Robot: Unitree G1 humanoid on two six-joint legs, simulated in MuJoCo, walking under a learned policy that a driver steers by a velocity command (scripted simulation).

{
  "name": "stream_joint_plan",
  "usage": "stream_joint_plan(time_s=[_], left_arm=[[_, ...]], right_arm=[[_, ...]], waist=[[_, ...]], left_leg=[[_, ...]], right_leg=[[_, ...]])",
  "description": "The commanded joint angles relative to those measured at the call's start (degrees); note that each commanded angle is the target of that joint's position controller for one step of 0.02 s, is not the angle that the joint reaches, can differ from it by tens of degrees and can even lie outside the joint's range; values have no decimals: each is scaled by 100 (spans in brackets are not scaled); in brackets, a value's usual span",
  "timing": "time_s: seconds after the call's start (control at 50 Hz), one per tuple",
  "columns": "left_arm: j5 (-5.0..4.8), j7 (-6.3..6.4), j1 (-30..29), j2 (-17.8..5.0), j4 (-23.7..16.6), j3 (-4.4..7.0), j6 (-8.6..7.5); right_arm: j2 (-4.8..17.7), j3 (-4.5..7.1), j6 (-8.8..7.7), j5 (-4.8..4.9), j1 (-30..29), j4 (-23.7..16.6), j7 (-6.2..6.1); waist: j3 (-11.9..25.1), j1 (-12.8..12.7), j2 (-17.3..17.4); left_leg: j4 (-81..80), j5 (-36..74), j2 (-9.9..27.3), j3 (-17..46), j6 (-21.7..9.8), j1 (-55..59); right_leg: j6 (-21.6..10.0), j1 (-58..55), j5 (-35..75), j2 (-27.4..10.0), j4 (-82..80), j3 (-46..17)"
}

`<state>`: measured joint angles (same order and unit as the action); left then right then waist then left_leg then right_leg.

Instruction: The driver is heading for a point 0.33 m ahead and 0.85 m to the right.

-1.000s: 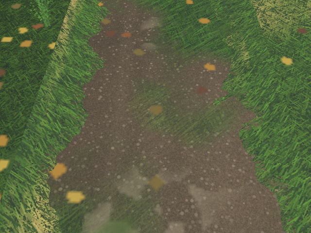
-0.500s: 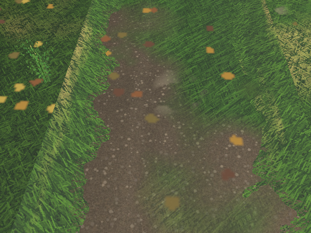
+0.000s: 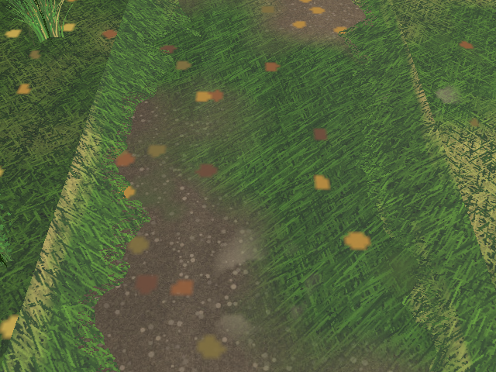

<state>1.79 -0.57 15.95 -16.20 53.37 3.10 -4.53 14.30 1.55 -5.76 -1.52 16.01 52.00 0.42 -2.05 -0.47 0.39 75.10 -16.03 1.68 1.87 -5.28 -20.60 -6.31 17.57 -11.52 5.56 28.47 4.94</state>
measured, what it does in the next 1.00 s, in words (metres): walks ahead, turning right: left foot, then right foot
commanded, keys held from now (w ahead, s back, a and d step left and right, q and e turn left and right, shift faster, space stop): w+e+shift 1.00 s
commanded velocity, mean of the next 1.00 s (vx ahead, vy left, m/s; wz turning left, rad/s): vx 1.00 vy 0.00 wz -0.84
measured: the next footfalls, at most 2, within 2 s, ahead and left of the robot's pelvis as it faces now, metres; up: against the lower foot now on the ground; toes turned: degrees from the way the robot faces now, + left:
left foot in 0.30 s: +0.52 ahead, +0.12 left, +0.00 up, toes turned -12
right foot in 0.74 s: +0.82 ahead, -0.22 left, +0.00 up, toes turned -40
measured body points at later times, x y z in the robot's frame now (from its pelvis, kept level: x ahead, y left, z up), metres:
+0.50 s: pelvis +0.47 +0.00 +0.01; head +0.49 +0.00 +0.46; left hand +0.72 +0.22 -0.09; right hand +0.40 -0.28 -0.11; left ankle +0.48 +0.13 -0.73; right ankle +0.44 -0.10 -0.63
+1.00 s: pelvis +0.86 -0.24 +0.00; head +0.88 -0.26 +0.45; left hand +1.07 -0.03 -0.12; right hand +0.85 -0.57 -0.06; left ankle +1.12 -0.23 -0.66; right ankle +0.79 -0.19 -0.73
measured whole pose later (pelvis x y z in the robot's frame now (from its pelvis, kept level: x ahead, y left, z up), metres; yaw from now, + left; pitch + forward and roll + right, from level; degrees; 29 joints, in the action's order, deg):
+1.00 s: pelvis +0.86 -0.24 +0.00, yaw -51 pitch +1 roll -1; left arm 0.4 -0.6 26.6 -17.9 47.9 4.1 -2.8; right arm 14.4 -0.4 -2.9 -3.1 2.4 34.1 0.9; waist -2.3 -4.4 0.1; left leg 52.0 -10.1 9.1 4.9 4.6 -41.8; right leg -10.8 2.9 -16.8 12.9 20.5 -7.6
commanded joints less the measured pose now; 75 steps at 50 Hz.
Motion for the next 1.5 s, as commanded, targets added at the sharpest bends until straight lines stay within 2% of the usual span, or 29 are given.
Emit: stream_joint_plan(time_s=[0.02,0.12,0.2,0.26,0.28,0.3,0.32,0.34,0.38,0.52,0.62,0.66,0.7,0.72,0.74,0.76,0.78,0.8,0.88,0.96,1.08,1.12,1.14,1.16,1.18,1.2,1.24,1.32,1.5], left_arm=[[-114,58,560,-203,68,30,-128],[-175,24,655,-583,-57,163,-241],[-255,-34,1033,-930,-67,286,-242],[-162,25,1031,-1238,-115,361,-158],[-134,19,780,-1287,-205,386,-150],[-101,12,719,-604,-432,226,-180],[-480,19,1432,103,-821,54,-179],[-325,94,1085,-383,-712,76,-76],[-166,-6,281,-480,-726,121,44],[-13,-363,-975,-16,-1526,-46,444],[-14,-524,-1840,-211,-1956,-139,409],[-46,-479,-1566,-387,-1824,-88,376],[-62,-355,-155,-716,-1480,70,363],[-61,-249,1025,-976,-1106,236,342],[-96,-96,1251,-1221,-888,408,361],[-36,-33,513,-1862,-1081,517,459],[5,-30,789,-1996,-1297,571,516],[-21,25,752,-1779,-1215,551,490],[-126,116,150,-1036,-1170,294,167],[-138,33,294,-1042,-1154,300,-12],[-221,11,685,-1246,-1018,413,6],[-154,29,545,-1535,-1037,468,19],[-125,-5,223,-1657,-1092,484,-3],[-101,-18,41,-1055,-1249,315,-80],[-352,-10,658,-154,-1555,71,-64],[-222,49,518,-576,-1547,22,7],[-24,-64,-133,-880,-1453,91,151],[35,-337,-712,-358,-1842,-54,427],[-9,-566,-2207,-331,-2424,-215,447]], right_arm=[[158,-25,60,-212,-39,-636,130],[237,-185,65,-111,-1747,-1403,278],[519,-136,68,20,-2110,-1577,181],[1032,92,8,3,-826,-1297,-9],[1253,210,-6,-27,270,-1043,-121],[1707,347,-6,-209,1433,-935,-244],[2087,422,24,-348,1006,-1006,-183],[1563,426,83,-254,434,-1102,-135],[707,232,64,-200,-30,-1028,-94],[275,122,-174,48,208,-386,10],[909,229,-224,12,386,-328,-82],[1238,297,-93,24,718,-336,-157],[1614,407,124,-14,499,-469,-216],[1620,423,220,-37,287,-599,-196],[1373,401,255,-91,320,-603,-121],[587,214,194,-106,584,-1119,-31],[877,193,25,-29,93,-1622,-49],[947,156,-107,-34,-314,-1700,-50],[843,83,173,-274,-113,-1530,-54],[507,-62,301,-166,-1382,-2093,50],[699,-48,233,8,-1828,-2289,55],[1151,147,201,32,-814,-2023,-66],[1364,266,182,50,342,-1775,-166],[1758,416,160,-90,1594,-1567,-300],[2154,469,147,-348,1350,-1588,-267],[1801,487,188,-233,622,-1682,-199],[953,298,238,-167,33,-1645,-152],[638,192,56,-9,515,-998,-46],[1078,257,-100,-24,788,-578,-71]], waist=[[-35,280,-103],[-714,55,-161],[-346,-223,-301],[735,387,-356],[1250,985,-324],[2148,1306,343],[2892,500,2344],[2183,465,1504],[695,428,244],[-174,-66,404],[-644,-157,126],[-255,-308,314],[523,-1089,612],[1037,-1539,521],[1002,-1415,-106],[891,-418,-1582],[1745,-700,-848],[1092,-643,-170],[-36,324,539],[-467,81,263],[-14,-297,-224],[710,225,-231],[1229,964,-196],[1938,1431,270],[2454,667,2131],[2033,471,1913],[756,411,421],[26,153,464],[-671,34,148]], left_leg=[[-467,-75,494,176,265,-1574],[-3398,1611,390,-362,711,-810],[-4320,2410,74,-350,581,-129],[-4569,1204,-267,-311,390,1372],[-4434,860,60,-167,349,2654],[-4394,-1213,1420,1193,287,3917],[-5807,-2437,2900,4523,-274,4797],[-6158,-3320,2613,4586,-395,4107],[-6094,-1372,2013,2404,-209,2552],[-6671,1686,1079,-891,329,1357],[-6899,3985,1120,-1887,391,1535],[-5998,6698,1165,-2000,471,2289],[-4038,7899,1433,-1877,385,2315],[-2392,7304,1470,-1702,314,1709],[-368,3205,809,-1638,425,417],[1841,-1371,-208,-1321,758,-1982],[2137,-1115,-214,-18,743,-2879],[1620,-753,96,229,694,-3152],[-132,-728,655,241,938,-1784],[-2219,596,607,-110,1075,-1217],[-4329,1997,13,-88,727,-57],[-4384,1079,-295,-71,630,1145],[-4399,733,-172,-115,577,2414],[-4345,-985,824,839,427,3833],[-5576,-2649,2514,3986,24,4745],[-6101,-3457,2473,4949,-124,4079],[-6002,-2194,1925,2874,-81,2616],[-6355,-50,1580,876,154,1660],[-6785,4346,1032,-1889,488,1797]], right_leg=[[-964,-826,-290,-1361,-1850,-2504],[-877,487,874,-846,-2531,-1782],[-599,-639,2470,-1089,-2252,-1943],[-275,-1389,4341,-1012,-28,-1908],[-189,-678,3769,-756,1408,-1862],[-198,250,1540,-433,3459,-1579],[-44,1890,-1603,96,5146,-1151],[-148,2578,-1088,-407,5534,-1074],[-85,2557,-408,-876,5003,-934],[20,2628,646,-1144,4066,-474],[-318,1682,1477,-851,1741,368],[-485,1145,1080,-332,1535,756],[-705,-329,373,-14,1560,633],[-888,-1696,56,104,1256,335],[-1042,-2754,-394,-115,885,-355],[-1700,-3676,65,-1366,448,-3091],[-2235,-4249,-875,-1889,-736,-4857],[-2011,-3643,-1184,-1993,-1368,-4990],[-1566,-720,285,-1149,-1603,-3371],[-1326,452,742,-514,-1952,-2689],[-681,-738,2733,-620,-1302,-2833],[-395,-1176,4188,-575,110,-2843],[-261,-727,4133,-405,1483,-2691],[-185,209,2543,-89,3408,-2322],[-27,1932,-1920,531,4972,-1678],[-126,2558,-1311,9,5386,-1391],[-46,2522,-483,-585,4983,-1083],[49,2686,-343,-1073,4745,-981],[-331,1869,1157,-657,1857,440]])
Keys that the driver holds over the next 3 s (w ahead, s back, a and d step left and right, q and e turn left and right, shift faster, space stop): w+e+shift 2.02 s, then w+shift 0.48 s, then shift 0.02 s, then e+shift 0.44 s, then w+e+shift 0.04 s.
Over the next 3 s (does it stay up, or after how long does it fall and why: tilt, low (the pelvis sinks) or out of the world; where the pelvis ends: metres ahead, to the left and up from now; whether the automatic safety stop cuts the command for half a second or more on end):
stays up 0.85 -1.77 -0.01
